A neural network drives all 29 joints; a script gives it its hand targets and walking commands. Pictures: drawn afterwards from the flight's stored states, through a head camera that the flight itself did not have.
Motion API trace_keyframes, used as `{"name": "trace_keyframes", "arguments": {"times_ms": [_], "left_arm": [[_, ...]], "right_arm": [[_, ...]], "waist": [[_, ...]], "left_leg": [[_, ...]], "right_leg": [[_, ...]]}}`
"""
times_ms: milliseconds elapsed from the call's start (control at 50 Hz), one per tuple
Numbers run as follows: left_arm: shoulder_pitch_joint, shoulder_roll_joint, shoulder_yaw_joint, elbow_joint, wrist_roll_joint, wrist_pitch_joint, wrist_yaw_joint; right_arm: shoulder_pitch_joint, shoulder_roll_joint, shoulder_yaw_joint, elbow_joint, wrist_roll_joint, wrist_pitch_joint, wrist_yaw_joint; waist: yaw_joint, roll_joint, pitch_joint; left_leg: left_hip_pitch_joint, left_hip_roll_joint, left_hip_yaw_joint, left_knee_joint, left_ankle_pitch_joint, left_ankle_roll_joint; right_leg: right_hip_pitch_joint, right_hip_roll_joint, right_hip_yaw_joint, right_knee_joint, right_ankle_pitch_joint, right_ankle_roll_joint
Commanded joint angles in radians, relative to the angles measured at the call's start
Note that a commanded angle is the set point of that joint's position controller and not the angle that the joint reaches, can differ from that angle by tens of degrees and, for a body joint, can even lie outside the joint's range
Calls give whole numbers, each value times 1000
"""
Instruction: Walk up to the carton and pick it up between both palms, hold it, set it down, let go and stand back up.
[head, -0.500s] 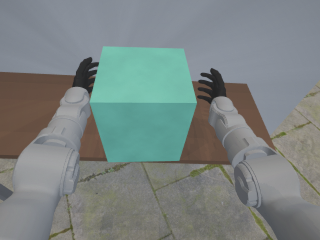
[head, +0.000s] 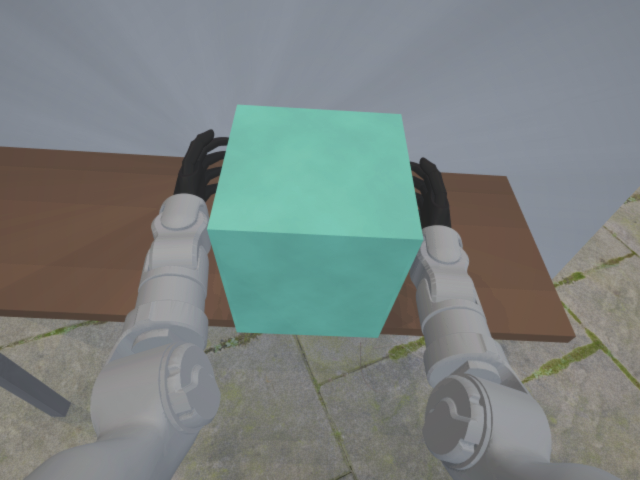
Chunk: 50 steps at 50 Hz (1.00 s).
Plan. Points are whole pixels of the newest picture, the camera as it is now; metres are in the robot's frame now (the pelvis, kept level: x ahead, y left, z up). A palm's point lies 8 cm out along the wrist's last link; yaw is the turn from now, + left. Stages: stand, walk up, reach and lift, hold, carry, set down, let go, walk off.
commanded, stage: reach and lift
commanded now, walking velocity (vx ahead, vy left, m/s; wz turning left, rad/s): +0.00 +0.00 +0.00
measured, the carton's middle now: (313, 230) +0.43 +0.02 +0.06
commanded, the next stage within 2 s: none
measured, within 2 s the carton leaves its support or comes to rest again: leaves its support in 1.68 s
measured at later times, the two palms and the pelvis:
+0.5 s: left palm (193, 193) +0.44 +0.17 +0.12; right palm (430, 223) +0.41 -0.13 +0.10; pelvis +0.01 +0.00 +0.00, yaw +0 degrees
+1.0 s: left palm (194, 193) +0.44 +0.17 +0.12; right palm (430, 223) +0.41 -0.13 +0.10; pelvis +0.01 +0.00 +0.00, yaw +0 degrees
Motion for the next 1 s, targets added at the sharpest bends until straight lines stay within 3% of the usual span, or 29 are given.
{"name": "trace_keyframes", "arguments": {"times_ms": [0, 320, 660, 980], "left_arm": [[-372, -480, -221, -16, 7, 58, -142], [-277, -498, -258, -71, 5, 98, -151], [-287, -491, -257, -75, 3, 100, -146], [-280, -504, -271, -59, -3, 108, -135]], "right_arm": [[-480, 364, 244, -55, -20, -44, 129], [-432, 401, 323, -94, 16, -75, 97], [-407, 406, 311, -76, 2, -81, 91], [-416, 394, 324, -53, 20, -87, 84]], "waist": [[-27, 89, -429], [-18, 75, -405], [-17, 74, -402], [-19, 87, -392]], "left_leg": [[180, -37, 108, 27, 512, -95], [122, -49, 111, 20, 525, -72], [126, -48, 113, -8, 459, -60], [148, -39, 100, 5, 519, -71]], "right_leg": [[181, 92, -89, 34, 188, 7], [251, 78, -86, 77, 357, 39], [231, 74, -90, 51, 293, 30], [214, 75, -92, 43, 305, 16]]}}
